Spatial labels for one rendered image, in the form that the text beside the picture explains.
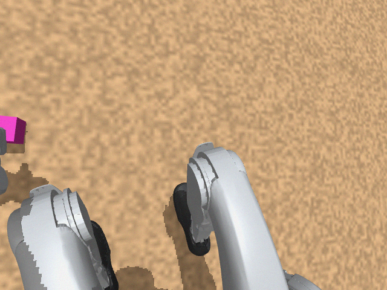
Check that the left robot foot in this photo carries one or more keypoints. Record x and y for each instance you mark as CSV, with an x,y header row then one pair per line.
x,y
105,255

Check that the cube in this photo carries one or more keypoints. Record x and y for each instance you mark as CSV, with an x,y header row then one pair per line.
x,y
15,129

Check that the right robot hand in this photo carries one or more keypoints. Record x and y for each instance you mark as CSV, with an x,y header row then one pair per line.
x,y
297,282

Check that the right robot foot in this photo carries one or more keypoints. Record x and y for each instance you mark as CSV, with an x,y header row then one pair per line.
x,y
183,215

